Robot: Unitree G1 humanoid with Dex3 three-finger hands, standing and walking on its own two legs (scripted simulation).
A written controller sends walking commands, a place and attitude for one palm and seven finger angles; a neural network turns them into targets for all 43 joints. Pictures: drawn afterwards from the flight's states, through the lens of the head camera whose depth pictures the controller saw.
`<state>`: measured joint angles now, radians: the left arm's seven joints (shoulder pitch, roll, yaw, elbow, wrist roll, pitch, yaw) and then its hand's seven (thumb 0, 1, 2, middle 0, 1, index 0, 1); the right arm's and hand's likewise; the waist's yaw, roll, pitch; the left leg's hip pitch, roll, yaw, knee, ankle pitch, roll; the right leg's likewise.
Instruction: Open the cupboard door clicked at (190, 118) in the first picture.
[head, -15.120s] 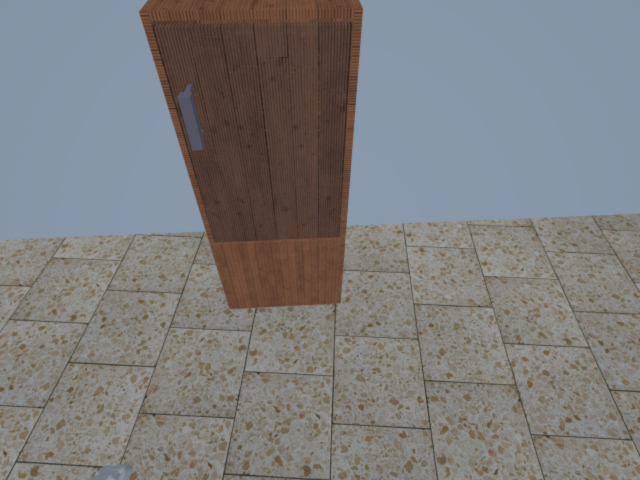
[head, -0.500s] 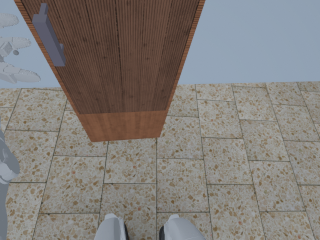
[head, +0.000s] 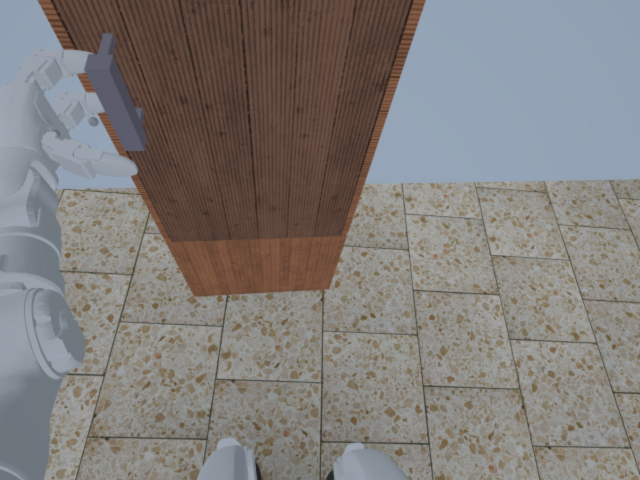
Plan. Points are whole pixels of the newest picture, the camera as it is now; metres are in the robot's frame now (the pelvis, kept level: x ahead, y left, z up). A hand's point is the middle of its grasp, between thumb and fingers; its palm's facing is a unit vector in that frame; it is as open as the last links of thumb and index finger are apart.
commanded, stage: slide the fingers in behind the handle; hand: left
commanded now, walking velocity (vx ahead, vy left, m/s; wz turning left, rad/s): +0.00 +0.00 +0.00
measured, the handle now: (122, 95) +0.57 +0.19 +0.10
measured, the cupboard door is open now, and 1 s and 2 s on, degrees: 0 0 0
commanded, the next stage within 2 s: close the thumb around the handle in 1.14 s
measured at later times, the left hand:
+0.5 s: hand (130, 122) +0.51 +0.17 +0.11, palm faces +0.01 -1.00 +0.00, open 14.0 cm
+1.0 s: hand (140, 124) +0.52 +0.17 +0.10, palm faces +0.01 -1.00 +0.00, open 14.0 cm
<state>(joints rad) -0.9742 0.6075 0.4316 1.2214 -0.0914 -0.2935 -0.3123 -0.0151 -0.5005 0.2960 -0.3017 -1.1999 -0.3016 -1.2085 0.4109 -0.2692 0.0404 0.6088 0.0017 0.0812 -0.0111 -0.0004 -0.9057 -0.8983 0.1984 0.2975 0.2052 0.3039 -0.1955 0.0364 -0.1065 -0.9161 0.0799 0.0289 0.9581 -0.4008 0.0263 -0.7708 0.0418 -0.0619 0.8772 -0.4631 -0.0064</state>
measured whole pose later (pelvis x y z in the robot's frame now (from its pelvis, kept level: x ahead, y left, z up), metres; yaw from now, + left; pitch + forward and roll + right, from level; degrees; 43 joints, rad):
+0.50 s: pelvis -0.01 -0.01 +0.00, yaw +0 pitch +19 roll -3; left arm -0.98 0.54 0.40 1.22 -0.08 -0.34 -0.23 -0.02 -0.50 0.30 -0.30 -1.20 -0.30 -1.20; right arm 0.43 -0.28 0.02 0.63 0.00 0.07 0.00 0.00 -0.91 -0.90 0.20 0.30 0.20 0.30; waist -0.20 0.04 -0.10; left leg -0.91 0.08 0.03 0.95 -0.38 0.01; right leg -0.77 0.05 -0.06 0.89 -0.46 -0.02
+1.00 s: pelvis -0.01 -0.01 +0.00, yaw +1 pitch +20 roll -3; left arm -1.03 0.52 0.35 1.26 -0.09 -0.33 -0.21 -0.01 -0.50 0.30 -0.29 -1.20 -0.29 -1.20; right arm 0.42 -0.28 0.02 0.65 -0.01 0.04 0.00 0.00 -0.91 -0.90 0.20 0.30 0.20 0.30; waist -0.20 0.04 -0.10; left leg -0.93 0.07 0.01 0.95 -0.38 0.01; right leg -0.79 0.04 -0.08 0.90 -0.46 -0.03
